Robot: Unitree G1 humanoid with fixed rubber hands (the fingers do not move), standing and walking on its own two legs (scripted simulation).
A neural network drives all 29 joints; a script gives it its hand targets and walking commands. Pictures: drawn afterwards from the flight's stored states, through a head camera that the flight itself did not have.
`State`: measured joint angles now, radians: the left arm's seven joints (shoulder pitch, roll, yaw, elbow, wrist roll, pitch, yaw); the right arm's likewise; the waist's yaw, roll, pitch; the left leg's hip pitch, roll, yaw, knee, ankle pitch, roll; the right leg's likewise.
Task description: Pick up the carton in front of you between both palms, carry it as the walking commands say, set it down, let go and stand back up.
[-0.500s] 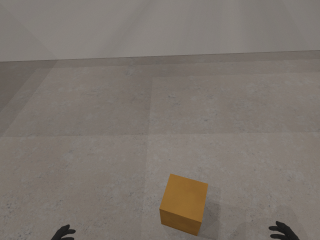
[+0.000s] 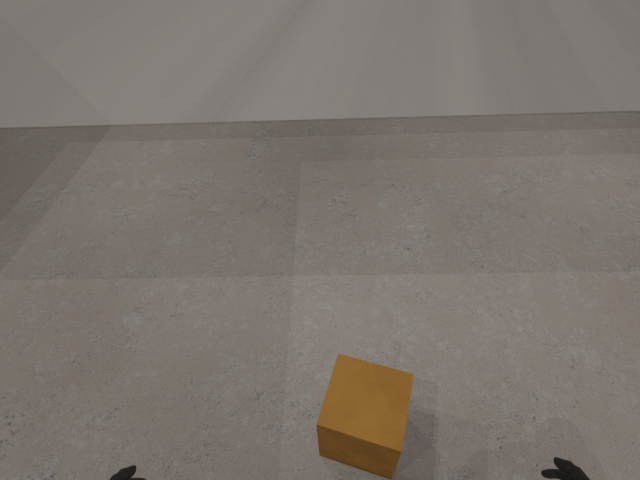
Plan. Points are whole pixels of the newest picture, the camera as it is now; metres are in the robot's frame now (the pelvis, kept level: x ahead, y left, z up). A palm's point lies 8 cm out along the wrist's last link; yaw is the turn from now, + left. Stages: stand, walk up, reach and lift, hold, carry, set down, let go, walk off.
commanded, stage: stand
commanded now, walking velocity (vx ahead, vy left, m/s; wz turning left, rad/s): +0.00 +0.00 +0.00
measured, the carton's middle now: (364, 416) +0.45 -0.07 -0.65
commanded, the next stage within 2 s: none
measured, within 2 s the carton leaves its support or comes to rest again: neither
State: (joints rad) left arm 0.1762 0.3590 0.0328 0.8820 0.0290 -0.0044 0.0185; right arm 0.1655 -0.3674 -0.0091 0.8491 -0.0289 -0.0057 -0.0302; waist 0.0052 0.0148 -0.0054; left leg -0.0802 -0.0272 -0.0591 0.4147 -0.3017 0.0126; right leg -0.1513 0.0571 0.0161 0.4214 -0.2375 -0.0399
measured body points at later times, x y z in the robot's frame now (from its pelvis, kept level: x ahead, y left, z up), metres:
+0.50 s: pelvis -0.01 +0.01 +0.00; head -0.01 +0.00 +0.45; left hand +0.09 +0.32 -0.11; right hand +0.10 -0.30 -0.11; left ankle -0.05 +0.12 -0.74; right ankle -0.01 -0.09 -0.74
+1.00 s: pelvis -0.01 +0.00 +0.00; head -0.02 +0.00 +0.45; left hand +0.09 +0.32 -0.11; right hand +0.10 -0.31 -0.11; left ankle -0.05 +0.12 -0.74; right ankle -0.01 -0.10 -0.74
